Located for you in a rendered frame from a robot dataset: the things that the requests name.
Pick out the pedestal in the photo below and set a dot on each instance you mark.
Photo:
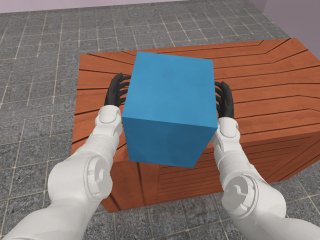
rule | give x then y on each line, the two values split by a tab
275	86

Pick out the robot right forearm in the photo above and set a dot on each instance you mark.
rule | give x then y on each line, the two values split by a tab
229	156

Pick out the robot right hand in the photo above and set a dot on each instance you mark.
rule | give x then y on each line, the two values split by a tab
225	108

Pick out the robot left hand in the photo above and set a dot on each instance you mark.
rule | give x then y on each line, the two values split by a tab
113	94

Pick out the right robot upper arm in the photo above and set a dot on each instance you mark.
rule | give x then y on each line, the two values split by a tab
258	211

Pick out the robot left forearm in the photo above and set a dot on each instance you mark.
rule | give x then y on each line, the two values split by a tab
104	139

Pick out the left robot upper arm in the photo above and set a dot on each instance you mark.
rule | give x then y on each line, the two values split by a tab
76	189

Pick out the carton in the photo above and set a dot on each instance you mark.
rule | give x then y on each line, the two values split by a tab
170	112

